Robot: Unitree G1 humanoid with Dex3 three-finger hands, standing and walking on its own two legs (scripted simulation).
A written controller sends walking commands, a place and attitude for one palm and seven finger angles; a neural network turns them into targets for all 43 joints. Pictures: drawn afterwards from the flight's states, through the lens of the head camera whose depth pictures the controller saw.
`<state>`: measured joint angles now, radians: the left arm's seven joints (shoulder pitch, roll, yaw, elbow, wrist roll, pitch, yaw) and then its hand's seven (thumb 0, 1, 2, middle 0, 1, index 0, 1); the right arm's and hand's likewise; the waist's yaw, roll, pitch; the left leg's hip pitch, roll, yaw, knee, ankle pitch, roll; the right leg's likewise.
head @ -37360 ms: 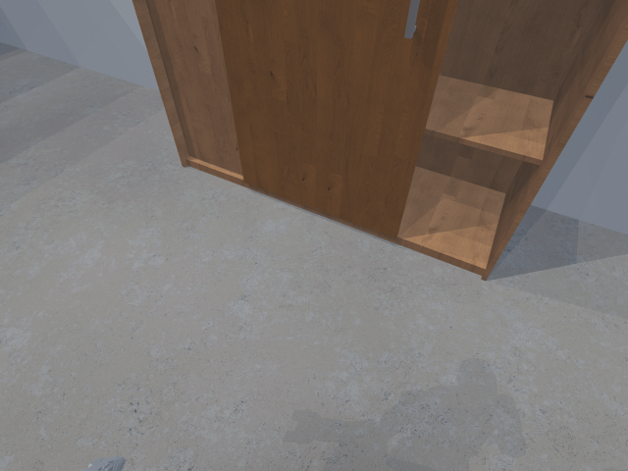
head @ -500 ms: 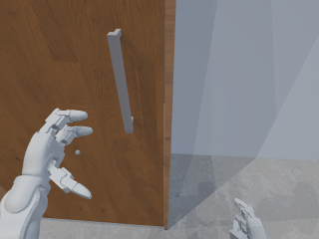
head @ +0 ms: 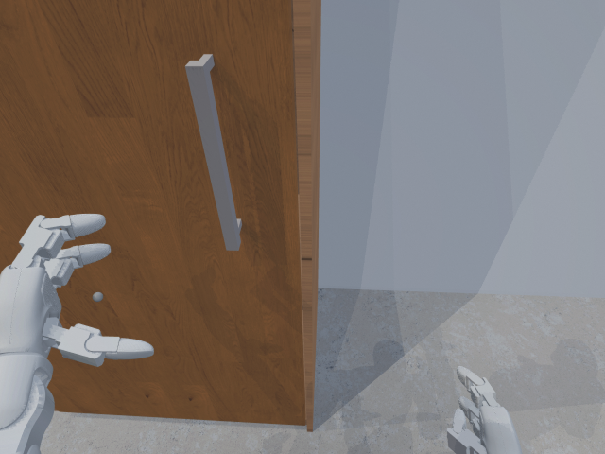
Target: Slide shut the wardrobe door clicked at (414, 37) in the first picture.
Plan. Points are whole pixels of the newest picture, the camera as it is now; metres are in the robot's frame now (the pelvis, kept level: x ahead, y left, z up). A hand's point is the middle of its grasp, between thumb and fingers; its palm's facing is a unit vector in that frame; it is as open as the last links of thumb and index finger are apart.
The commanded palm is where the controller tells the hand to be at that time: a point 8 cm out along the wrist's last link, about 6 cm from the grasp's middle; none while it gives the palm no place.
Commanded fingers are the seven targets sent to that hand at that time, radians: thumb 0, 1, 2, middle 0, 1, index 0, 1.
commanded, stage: draw the hand back to the body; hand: left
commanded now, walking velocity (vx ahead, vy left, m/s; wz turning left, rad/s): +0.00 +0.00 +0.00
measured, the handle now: (221, 164) +0.39 +0.16 +0.23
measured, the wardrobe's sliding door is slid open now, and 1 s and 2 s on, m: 0.00 0.00 0.00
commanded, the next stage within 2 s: step back with the hand held close in 0.94 s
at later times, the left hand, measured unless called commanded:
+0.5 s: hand (83, 291) +0.22 +0.28 +0.16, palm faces +0.43 -0.83 -0.35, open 9.4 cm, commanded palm +0.17 +0.31 +0.18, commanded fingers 0.00 0.83 0.87 -0.20 -0.34 -0.20 -0.34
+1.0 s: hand (76, 299) +0.21 +0.28 +0.16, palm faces +0.46 -0.82 -0.34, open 7.4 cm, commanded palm +0.16 +0.31 +0.18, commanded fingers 0.00 0.90 0.90 -0.20 -0.30 -0.20 -0.30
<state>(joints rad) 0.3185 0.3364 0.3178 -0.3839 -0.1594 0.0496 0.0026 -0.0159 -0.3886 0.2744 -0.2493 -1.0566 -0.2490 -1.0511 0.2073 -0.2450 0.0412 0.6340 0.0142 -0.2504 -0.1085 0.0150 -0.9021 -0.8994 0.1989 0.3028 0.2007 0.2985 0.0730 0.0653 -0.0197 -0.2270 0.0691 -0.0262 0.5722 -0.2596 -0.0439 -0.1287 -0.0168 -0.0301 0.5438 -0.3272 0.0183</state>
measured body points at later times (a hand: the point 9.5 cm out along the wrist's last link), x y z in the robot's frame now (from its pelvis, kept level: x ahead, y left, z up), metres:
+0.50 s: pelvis +0.02 +0.02 +0.01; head -0.01 +0.01 +0.46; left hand +0.19 +0.32 +0.18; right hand +0.21 -0.20 -0.07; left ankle +0.04 +0.15 -0.73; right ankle -0.01 -0.13 -0.73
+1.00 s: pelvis +0.01 +0.02 +0.01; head -0.02 +0.00 +0.46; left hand +0.18 +0.32 +0.18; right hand +0.20 -0.20 -0.07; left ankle +0.04 +0.15 -0.73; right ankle -0.01 -0.13 -0.73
